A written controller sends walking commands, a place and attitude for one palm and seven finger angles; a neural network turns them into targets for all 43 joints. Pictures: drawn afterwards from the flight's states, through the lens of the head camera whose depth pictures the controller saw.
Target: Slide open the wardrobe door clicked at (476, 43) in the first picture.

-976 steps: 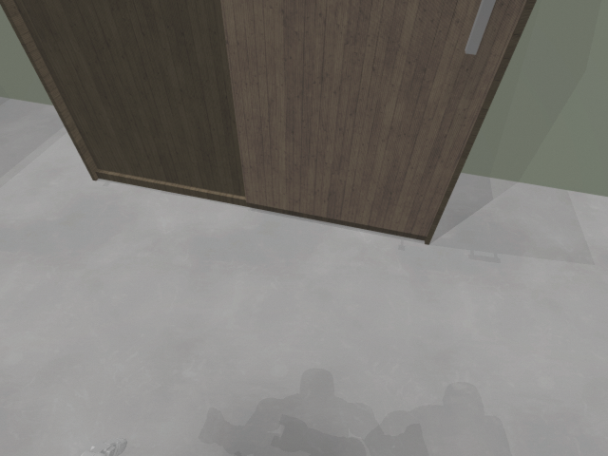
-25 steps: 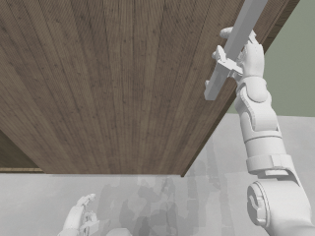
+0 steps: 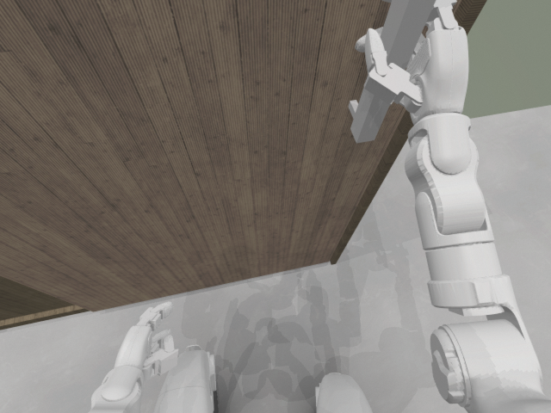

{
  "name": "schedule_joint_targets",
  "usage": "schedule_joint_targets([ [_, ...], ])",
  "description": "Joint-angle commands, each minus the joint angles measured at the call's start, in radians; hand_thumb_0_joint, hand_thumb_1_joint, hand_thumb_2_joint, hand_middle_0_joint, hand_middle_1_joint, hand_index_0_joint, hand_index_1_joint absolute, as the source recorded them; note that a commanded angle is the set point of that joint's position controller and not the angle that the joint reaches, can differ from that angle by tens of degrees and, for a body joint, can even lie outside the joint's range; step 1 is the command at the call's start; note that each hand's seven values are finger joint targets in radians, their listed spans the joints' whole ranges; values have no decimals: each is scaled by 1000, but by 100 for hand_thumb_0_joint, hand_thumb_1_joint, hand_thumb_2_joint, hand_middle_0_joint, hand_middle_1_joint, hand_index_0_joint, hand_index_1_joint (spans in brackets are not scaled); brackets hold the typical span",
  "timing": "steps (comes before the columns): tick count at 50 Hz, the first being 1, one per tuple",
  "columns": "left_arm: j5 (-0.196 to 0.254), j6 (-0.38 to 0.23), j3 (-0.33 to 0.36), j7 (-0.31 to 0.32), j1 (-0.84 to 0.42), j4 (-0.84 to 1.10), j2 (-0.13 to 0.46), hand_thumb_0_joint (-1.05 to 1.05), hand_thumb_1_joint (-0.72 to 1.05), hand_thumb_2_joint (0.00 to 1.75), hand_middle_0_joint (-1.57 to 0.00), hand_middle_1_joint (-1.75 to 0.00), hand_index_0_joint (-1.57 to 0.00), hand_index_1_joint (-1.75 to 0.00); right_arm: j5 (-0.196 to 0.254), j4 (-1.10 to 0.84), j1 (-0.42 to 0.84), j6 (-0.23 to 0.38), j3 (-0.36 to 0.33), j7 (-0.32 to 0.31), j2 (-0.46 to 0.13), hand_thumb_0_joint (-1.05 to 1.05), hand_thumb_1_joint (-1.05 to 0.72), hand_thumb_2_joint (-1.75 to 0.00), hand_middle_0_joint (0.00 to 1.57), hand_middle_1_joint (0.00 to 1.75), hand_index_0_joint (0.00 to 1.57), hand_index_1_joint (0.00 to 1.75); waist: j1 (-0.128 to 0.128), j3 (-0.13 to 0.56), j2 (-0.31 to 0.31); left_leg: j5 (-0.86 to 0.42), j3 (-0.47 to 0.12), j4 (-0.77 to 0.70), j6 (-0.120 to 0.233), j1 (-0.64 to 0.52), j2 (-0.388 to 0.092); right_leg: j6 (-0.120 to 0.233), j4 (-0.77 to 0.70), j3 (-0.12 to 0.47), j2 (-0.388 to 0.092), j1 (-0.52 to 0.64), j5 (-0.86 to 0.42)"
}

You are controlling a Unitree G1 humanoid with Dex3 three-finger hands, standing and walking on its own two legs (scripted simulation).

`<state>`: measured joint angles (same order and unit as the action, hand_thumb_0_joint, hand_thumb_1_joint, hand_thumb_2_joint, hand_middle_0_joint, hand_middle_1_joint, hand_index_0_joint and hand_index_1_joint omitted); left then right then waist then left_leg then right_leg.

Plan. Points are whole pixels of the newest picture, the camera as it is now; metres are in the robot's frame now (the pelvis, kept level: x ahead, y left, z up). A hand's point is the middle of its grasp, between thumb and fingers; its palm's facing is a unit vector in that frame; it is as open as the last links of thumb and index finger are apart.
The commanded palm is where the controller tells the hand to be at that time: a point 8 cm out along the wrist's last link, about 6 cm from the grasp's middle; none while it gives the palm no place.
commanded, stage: step sideways, sliding the door along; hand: right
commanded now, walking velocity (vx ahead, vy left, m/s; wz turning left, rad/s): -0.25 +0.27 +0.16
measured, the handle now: (389, 28) +0.47 -0.16 +0.23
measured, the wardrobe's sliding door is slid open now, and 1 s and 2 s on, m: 0.01 0.24 0.42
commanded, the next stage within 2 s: none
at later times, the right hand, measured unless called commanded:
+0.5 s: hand (308, 78) +0.43 -0.07 +0.21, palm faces +0.24 +0.97 -0.05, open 7.2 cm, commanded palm +0.39 -0.02 +0.20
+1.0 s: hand (159, 104) +0.40 +0.08 +0.21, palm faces -0.04 +1.00 +0.02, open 7.3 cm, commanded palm +0.39 +0.06 +0.20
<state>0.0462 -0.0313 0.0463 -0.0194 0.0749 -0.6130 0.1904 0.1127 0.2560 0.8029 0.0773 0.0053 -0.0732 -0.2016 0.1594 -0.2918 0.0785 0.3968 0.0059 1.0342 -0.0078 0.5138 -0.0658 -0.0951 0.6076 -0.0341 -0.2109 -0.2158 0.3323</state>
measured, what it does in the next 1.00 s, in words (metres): steps to the left: left foot, then right foot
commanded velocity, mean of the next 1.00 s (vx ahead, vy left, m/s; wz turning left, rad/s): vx -0.25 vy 0.12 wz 0.21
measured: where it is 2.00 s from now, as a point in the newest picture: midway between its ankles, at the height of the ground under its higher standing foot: outside the picture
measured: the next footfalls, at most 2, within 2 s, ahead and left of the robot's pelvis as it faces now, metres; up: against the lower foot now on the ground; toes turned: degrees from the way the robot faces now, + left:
left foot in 0.14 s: +0.13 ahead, +0.21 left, +0.00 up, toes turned +4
right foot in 0.36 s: +0.06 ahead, -0.03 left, +0.00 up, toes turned -10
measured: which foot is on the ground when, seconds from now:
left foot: up 0.00-0.12, down 0.14-0.36, up 0.38-0.70, down 0.72-1.00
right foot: down 0.00-0.14, up 0.16-0.34, down 0.36-0.74, up 0.76-0.98, down 1.00-1.00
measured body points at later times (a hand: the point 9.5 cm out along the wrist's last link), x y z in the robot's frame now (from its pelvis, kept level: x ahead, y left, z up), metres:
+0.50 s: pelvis +0.06 +0.09 +0.00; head +0.16 +0.08 +0.44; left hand +0.28 +0.29 -0.10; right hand +0.41 -0.12 +0.21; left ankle +0.07 +0.24 -0.67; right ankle +0.02 -0.02 -0.73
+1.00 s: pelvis +0.08 +0.15 +0.01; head +0.17 +0.16 +0.44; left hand +0.32 +0.37 -0.08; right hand +0.40 +0.02 +0.21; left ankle +0.11 +0.23 -0.72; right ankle +0.08 +0.01 -0.72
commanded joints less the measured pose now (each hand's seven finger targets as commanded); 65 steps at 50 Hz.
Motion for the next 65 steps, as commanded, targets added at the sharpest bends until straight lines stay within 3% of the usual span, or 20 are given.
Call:
schedule_joint_targets([
  [1, 4, -69, 44, 15, -2, 158, 150, 0, 90, 90, -20, -30, -20, -30, -22, -409, 518, 132, 183, 84, 102, 0, -90, -90, 45, 140, 45, 140, -221, 612, 255, -57, 102, -229, -21, -16, 49, 176, -52, -10, -153, 489, -1012],
  [5, 17, -109, 25, 23, -15, 177, 128, 0, 90, 90, -20, -30, -20, -30, -25, -479, 407, 125, 154, 65, 56, 0, -90, -90, 45, 140, 45, 140, -201, 590, 263, -294, 137, -509, -22, -277, 101, 167, 82, -80, -87, 372, -866],
  [6, 23, -118, 18, 24, -39, 178, 115, 0, 90, 90, -20, -30, -20, -30, -34, -500, 384, 119, 135, 60, 25, 0, -90, -90, 45, 140, 45, 140, -177, 605, 150, -534, 106, -584, -18, -408, 65, 177, 196, -91, -37, 274, -715],
  [8, 11, -127, 7, 51, -73, 173, 67, 0, 90, 90, -20, -30, -20, -30, -50, -533, 304, 100, 79, 43, -66, 0, -90, -90, 45, 140, 45, 140, -148, 615, -337, -1382, -230, -525, 102, -622, -237, 43, 507, -46, 176, -165, 274],
  [9, 13, -126, 21, 65, -66, 162, 88, 0, 90, 90, -20, -30, -20, -30, -35, -562, 246, 74, 58, 36, -79, 0, -90, -90, 45, 140, 45, 140, -140, 654, -450, -1378, -290, -500, 118, -597, -287, 53, 579, 54, 185, -191, 371],
  [15, 9, -140, -2, 66, -88, 137, 81, 0, 90, 90, -20, -30, -20, -30, -39, -811, 204, 135, 185, -1, 80, 0, -90, -90, 45, 140, 45, 140, -181, 720, -305, -1229, -119, -333, 111, -617, -202, 77, 6, -10, 170, -37, -35],
  [16, 8, -131, 19, 59, -84, 147, 100, 0, 90, 90, -20, -30, -20, -30, -38, -828, 211, 144, 215, 4, 96, 0, -90, -90, 45, 140, 45, 140, -193, 743, -266, -1047, -85, -291, 74, -470, -162, 93, -103, -13, 108, 166, -316],
  [18, 14, -127, 55, 22, -69, 190, 156, 0, 90, 90, -20, -30, -20, -30, -26, -812, 173, 144, 290, 29, 178, 0, -90, -90, 45, 140, 45, 140, -163, 788, 69, 37, -30, -59, 0, -58, 0, 275, -68, 222, -252, 506, -1176],
  [19, 15, -134, 59, 3, -65, 215, 162, 0, 90, 90, -20, -30, -20, -30, -50, -811, 194, 158, 291, 36, 180, 0, -90, -90, 45, 140, 45, 140, -155, 772, 113, 163, -45, 72, 12, 41, 23, 291, -38, 167, -254, 576, -1197],
  [24, 3, -164, 24, -9, -26, 213, 126, 0, 90, 90, -20, -30, -20, -30, -56, -861, 149, 123, 380, 40, 253, 0, -90, -90, 45, 140, 45, 140, -182, 605, 145, 37, 32, -4, -7, 70, 29, 215, -52, -3, -130, 525, -1111],
  [35, -15, -154, -29, -15, -52, 231, 88, 0, 90, 90, -20, -30, -20, -30, -64, -962, -75, 112, 297, 41, 140, 0, -90, -90, 45, 140, 45, 140, -176, 573, 88, -311, 90, -478, -19, -204, 73, 161, 154, -74, -147, 427, -1097],
  [37, -2, -139, -28, -12, -64, 228, 75, 0, 90, 90, -20, -30, -20, -30, -83, -964, -111, 129, 260, 39, 94, 0, -90, -90, 45, 140, 45, 140, -168, 605, -165, -918, -35, -543, 26, -400, -47, 119, 361, -78, -38, 204, -624],
  [38, -3, -133, -14, 2, -92, 238, 71, 0, 90, 90, -20, -30, -20, -30, -84, -949, -168, 127, 231, 29, 64, 0, -90, -90, 45, 140, 45, 140, -135, 625, -412, -1552, -299, -510, 140, -587, -202, 65, 510, -65, 153, -72, 92],
  [39, -13, -133, -1, 7, -81, 235, 76, 0, 90, 90, -20, -30, -20, -30, -76, -923, -267, 110, 218, 16, 63, 0, -90, -90, 45, 140, 45, 140, -121, 628, -418, -1675, -386, -492, 165, -602, -280, 59, 550, 48, 199, -183, 399],
  [43, -24, -117, -44, -1, -110, 199, 19, 0, 90, 90, -20, -30, -20, -30, -92, -1091, -274, 190, 295, 7, 137, 0, -90, -90, 45, 140, 45, 140, -148, 638, -267, -1496, -270, -457, 194, -717, -227, 56, 285, 60, 189, -222, 286],
  [48, -36, -61, 2, 3, -91, 201, 56, 0, 90, 90, -20, -30, -20, -30, -106, -1036, -267, 238, 233, 16, 51, 0, -90, -90, 45, 140, 45, 140, -172, 733, -239, -1110, -149, -410, 124, -456, -124, 70, -120, -10, 84, 192, -239],
  [50, -35, -49, 26, 1, -96, 225, 109, 0, 90, 90, -20, -30, -20, -30, -86, -966, -278, 236, 190, 28, 39, 0, -90, -90, 45, 140, 45, 140, -173, 716, 116, -215, -25, -172, 4, -65, 46, 237, -178, 231, -267, 501, -1199],
  [51, -45, -44, 28, -17, -98, 225, 105, 0, 90, 90, -20, -30, -20, -30, -100, -906, -236, 233, 167, 25, 43, 0, -90, -90, 45, 140, 45, 140, -169, 663, 157, 176, -45, -63, 7, 15, 88, 281, -170, 206, -313, 507, -1393],
  [61, -28, -87, 12, 11, -91, 200, 95, 0, 90, 90, -20, -30, -20, -30, -69, -752, -151, 155, 42, 25, -26, 0, -90, -90, 45, 140, 45, 140, -180, 486, 157, -81, 37, -348, -30, -266, 85, 165, -170, -47, -225, 182, -717],
  [65, 14, -106, -17, 22, -107, 191, 60, 0, 90, 90, -20, -30, -20, -30, -65, -760, -87, 123, 54, 15, -54, 0, -90, -90, 45, 140, 45, 140, -161, 492, -72, -564, 16, -638, -20, -392, -11, 114, 132, -133, 2, 26, -176],
])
